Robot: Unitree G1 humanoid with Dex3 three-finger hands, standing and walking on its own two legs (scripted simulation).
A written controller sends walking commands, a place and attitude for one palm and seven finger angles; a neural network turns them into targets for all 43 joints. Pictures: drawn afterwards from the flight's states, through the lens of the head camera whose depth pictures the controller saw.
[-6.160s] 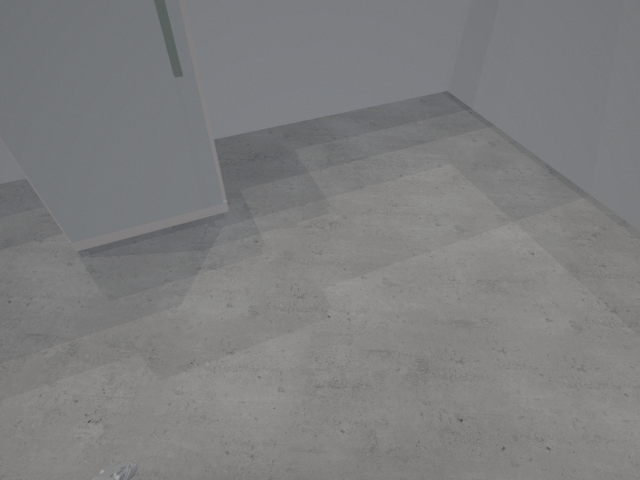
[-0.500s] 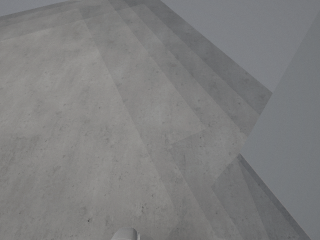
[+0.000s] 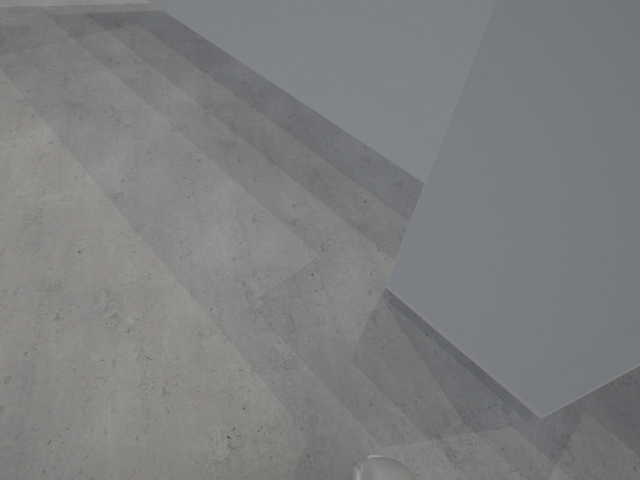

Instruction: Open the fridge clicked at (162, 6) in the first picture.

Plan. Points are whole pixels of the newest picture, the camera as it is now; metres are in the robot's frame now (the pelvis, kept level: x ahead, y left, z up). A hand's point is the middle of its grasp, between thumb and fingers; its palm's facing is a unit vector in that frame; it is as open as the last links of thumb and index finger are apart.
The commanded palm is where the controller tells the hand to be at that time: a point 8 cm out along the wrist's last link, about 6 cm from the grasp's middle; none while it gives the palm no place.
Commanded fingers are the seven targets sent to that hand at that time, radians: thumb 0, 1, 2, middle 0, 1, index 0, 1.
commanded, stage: turn to face it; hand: right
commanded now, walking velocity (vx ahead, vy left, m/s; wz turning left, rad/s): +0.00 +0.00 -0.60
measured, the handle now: out of the picture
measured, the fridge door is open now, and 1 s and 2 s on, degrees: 0 0 0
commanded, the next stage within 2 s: take the last steps up to it in 1.02 s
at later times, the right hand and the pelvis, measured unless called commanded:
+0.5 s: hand out of the picture +0.02 -0.30 -0.17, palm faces +0.32 +0.91 -0.25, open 7.4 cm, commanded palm none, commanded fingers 0.00 -0.90 -0.90 0.20 0.30 0.20 0.30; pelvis +0.00 -0.07 +0.00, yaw -17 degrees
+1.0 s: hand out of the picture -0.01 -0.24 -0.15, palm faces +0.53 +0.80 -0.28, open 7.4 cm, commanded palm none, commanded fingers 0.00 -0.90 -0.90 0.20 0.30 0.20 0.30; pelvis +0.02 -0.03 +0.00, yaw -34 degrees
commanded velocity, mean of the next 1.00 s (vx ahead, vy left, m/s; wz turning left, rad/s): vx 0.00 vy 0.00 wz -0.51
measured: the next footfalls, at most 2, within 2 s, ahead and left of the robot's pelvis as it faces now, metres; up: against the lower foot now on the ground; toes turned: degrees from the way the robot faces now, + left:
right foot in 0.26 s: +0.01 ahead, -0.16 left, +0.00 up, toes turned -16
left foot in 0.74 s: +0.11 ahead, +0.05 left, +0.00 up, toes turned -24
